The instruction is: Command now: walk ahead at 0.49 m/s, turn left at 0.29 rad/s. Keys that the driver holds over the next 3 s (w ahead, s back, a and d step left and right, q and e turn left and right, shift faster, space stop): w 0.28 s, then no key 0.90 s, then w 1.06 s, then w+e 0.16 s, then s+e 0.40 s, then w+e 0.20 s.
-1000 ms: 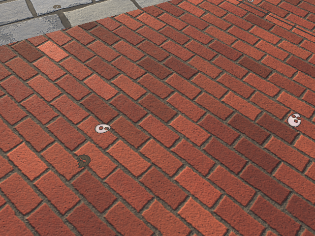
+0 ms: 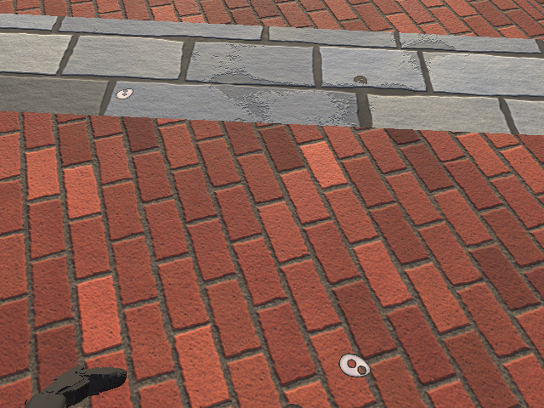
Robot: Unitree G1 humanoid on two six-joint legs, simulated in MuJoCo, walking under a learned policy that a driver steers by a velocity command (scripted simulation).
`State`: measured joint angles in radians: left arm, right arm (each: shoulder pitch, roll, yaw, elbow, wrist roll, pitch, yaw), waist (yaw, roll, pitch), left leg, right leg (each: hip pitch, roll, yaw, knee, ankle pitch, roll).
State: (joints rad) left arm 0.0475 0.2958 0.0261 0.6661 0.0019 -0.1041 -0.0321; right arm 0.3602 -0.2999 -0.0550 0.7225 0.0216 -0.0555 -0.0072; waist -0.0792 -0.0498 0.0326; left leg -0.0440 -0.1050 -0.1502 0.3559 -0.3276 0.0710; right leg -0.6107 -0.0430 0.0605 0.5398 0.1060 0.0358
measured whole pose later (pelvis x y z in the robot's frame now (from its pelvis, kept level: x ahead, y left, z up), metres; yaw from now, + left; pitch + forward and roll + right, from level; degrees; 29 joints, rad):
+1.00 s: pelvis +0.39 -0.02 -0.01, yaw +2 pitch -1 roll +1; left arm 0.26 0.24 0.02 0.87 0.02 -0.01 0.03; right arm 0.15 -0.22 -0.03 0.87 -0.02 0.00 -0.01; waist 0.00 0.01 0.02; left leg -0.30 -0.02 0.00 0.51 -0.19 0.01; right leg -0.23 -0.04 0.02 0.56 -0.31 0.03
